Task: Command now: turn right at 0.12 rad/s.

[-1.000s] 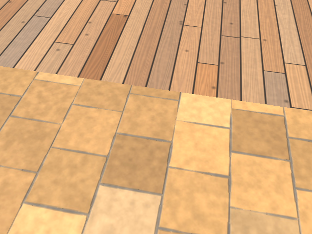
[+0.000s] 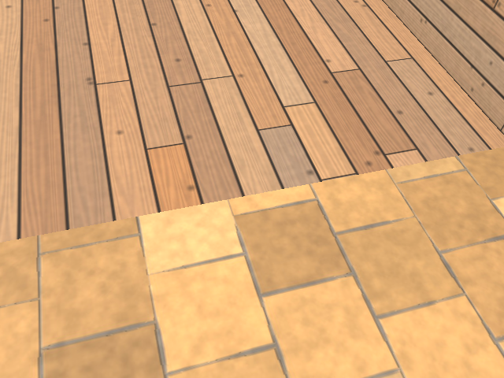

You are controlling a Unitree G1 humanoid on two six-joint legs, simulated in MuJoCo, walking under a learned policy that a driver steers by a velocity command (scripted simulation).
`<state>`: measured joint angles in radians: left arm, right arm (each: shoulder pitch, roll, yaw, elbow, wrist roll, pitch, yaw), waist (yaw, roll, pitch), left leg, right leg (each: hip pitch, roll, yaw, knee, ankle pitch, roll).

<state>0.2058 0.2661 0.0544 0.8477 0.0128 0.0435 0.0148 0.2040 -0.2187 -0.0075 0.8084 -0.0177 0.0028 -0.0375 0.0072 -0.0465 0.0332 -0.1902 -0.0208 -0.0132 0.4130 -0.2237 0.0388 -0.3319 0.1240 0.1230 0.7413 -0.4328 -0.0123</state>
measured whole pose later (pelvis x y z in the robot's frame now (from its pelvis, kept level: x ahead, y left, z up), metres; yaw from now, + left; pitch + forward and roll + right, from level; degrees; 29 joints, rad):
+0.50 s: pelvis -0.02 -0.01 +0.00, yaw +0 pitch -2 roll +0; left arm 0.21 0.22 0.01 1.08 0.01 0.01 0.04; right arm 0.22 -0.24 -0.02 1.02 -0.01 0.02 -0.02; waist -0.01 0.01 0.04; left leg -0.16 -0.02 -0.02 0.38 -0.18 0.01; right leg -0.09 0.03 0.06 0.37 -0.24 -0.01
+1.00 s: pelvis -0.02 -0.02 +0.00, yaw +0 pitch -1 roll +0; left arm 0.27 0.18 -0.01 1.15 0.01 0.00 0.04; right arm 0.27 -0.18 0.01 1.13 -0.01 0.01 -0.03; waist -0.01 0.01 0.03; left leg -0.19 -0.01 -0.03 0.39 -0.18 0.00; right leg -0.12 0.05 0.06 0.38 -0.24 -0.02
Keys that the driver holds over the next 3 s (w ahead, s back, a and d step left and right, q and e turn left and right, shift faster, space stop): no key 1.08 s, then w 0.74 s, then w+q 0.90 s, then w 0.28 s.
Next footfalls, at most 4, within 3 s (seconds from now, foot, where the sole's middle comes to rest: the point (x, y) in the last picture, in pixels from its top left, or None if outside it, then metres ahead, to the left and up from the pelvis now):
0.18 right None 0.00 -0.12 -0.78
1.80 right None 0.41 -0.05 -0.78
2.34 left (207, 310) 0.68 0.11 -0.78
2.88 right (215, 206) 1.05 0.11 -0.78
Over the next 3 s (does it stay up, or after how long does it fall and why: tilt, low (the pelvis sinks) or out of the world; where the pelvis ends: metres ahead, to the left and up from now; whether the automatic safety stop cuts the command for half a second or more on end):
stays up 0.92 0.13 -0.01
